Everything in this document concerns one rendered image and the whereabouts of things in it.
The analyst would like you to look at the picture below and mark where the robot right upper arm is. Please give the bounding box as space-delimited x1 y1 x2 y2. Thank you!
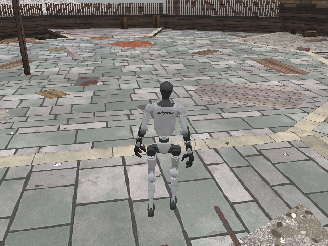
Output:
176 104 188 134

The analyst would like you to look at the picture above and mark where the robot left hand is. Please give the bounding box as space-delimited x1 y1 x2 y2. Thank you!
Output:
134 145 146 158

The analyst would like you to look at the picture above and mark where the left robot forearm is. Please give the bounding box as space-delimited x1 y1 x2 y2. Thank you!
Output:
135 123 146 147

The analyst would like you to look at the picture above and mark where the robot right hand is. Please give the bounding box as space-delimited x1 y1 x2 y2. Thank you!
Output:
182 153 194 168

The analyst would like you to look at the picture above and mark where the robot left upper arm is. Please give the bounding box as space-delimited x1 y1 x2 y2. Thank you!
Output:
141 103 155 131

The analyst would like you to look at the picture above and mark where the left robot shin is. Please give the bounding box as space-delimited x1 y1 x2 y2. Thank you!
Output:
148 174 155 210

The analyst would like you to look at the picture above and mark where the right robot forearm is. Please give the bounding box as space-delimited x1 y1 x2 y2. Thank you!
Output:
183 126 193 154

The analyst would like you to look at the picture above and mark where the robot head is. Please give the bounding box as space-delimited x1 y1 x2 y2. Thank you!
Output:
157 81 174 107

